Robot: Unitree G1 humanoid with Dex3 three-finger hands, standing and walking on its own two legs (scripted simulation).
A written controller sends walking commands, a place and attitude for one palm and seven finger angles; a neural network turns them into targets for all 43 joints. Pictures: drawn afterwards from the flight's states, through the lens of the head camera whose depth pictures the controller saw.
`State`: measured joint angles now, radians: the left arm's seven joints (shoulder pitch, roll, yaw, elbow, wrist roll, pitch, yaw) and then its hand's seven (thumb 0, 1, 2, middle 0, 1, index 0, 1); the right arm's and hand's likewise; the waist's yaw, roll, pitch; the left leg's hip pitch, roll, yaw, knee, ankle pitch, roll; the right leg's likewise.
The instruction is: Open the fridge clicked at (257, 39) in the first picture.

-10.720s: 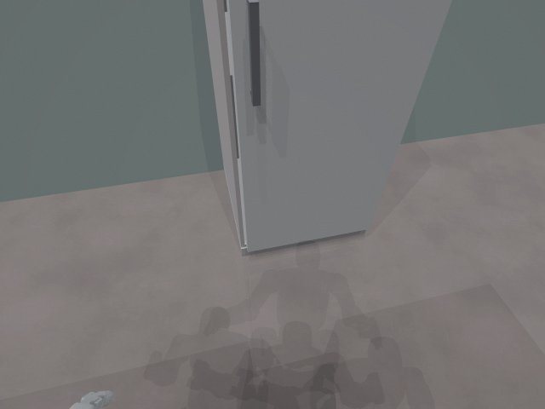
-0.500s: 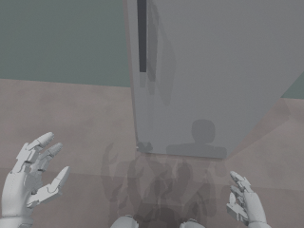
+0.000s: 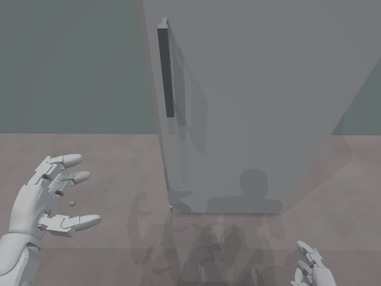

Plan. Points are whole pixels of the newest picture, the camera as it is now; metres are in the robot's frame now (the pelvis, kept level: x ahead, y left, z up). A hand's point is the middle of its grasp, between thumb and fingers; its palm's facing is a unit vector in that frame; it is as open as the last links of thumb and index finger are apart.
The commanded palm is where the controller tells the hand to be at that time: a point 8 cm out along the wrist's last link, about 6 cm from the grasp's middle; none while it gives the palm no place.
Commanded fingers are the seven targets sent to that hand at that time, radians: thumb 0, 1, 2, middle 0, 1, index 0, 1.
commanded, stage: raise the hand to about handle height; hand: left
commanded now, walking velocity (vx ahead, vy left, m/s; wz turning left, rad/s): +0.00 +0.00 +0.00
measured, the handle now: (168, 72) +0.54 +0.11 +0.18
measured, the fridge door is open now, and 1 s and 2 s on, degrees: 0 0 0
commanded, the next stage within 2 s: move the hooked fingers beside the handle in 1.06 s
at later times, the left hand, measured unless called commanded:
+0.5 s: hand (39, 142) +0.28 +0.28 +0.20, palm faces +0.16 -0.99 -0.04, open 13.9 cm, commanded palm +0.25 +0.32 +0.20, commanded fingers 0.00 -0.50 0.30 -0.30 -1.20 -0.30 -1.20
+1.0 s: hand (48, 137) +0.29 +0.27 +0.20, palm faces +0.16 -0.99 -0.04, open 14.0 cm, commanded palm +0.25 +0.32 +0.20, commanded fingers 0.00 -0.50 0.30 -0.30 -1.20 -0.30 -1.20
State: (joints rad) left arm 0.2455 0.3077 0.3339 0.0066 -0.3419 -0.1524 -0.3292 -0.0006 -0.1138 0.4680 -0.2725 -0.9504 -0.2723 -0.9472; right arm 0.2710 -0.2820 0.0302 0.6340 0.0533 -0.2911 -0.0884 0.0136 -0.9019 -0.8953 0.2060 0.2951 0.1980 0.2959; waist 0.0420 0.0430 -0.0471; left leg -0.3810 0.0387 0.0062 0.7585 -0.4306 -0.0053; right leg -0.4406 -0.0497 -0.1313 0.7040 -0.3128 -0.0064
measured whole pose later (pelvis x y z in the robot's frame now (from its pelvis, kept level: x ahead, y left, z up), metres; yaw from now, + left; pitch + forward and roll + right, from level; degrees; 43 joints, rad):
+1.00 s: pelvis +0.01 +0.00 +0.03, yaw -1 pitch -3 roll -1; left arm -0.13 0.40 0.46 0.10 -0.30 0.21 -0.33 -0.01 -0.50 0.30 -0.30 -1.20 -0.30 -1.20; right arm 0.22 -0.26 0.08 0.62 0.08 -0.22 -0.11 0.01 -0.90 -0.90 0.21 0.30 0.20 0.30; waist 0.07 0.05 0.00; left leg -0.10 0.03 0.03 0.46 -0.30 -0.01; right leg -0.18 -0.04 -0.12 0.44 -0.20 0.00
